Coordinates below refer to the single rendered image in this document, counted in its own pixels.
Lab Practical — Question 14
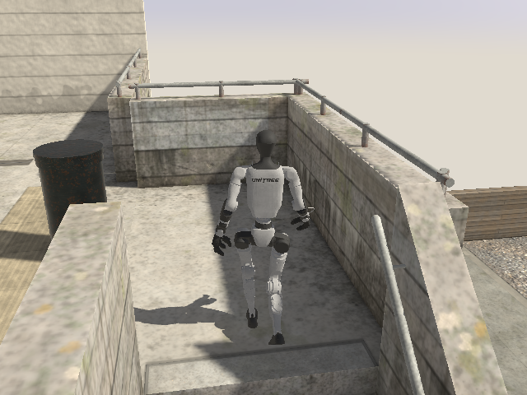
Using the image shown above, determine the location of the right robot forearm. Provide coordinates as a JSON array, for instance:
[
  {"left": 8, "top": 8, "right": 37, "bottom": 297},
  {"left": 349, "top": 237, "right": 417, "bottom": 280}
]
[{"left": 296, "top": 198, "right": 310, "bottom": 222}]

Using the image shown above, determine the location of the left robot forearm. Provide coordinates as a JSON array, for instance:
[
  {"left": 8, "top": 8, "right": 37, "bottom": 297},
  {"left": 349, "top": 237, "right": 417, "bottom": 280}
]
[{"left": 215, "top": 199, "right": 232, "bottom": 237}]

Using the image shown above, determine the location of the robot left upper arm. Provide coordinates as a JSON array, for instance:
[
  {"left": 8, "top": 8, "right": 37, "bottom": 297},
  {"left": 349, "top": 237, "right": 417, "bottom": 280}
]
[{"left": 224, "top": 165, "right": 249, "bottom": 211}]

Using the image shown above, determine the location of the right robot hand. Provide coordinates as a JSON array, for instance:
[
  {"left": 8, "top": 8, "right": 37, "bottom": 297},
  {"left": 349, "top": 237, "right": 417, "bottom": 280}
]
[{"left": 291, "top": 217, "right": 310, "bottom": 230}]

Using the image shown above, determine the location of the robot right upper arm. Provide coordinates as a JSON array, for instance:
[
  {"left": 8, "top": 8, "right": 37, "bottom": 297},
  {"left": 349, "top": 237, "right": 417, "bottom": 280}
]
[{"left": 282, "top": 166, "right": 305, "bottom": 211}]

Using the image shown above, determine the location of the humanoid robot head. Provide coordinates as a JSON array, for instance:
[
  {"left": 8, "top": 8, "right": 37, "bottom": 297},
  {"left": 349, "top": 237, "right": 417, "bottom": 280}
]
[{"left": 251, "top": 130, "right": 280, "bottom": 170}]

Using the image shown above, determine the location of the robot torso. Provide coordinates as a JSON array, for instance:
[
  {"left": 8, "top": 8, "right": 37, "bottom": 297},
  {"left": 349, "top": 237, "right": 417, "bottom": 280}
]
[{"left": 246, "top": 161, "right": 284, "bottom": 247}]

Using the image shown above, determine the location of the left robot hand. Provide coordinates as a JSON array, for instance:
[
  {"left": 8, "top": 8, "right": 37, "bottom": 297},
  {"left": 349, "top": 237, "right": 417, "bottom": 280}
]
[{"left": 212, "top": 234, "right": 231, "bottom": 256}]

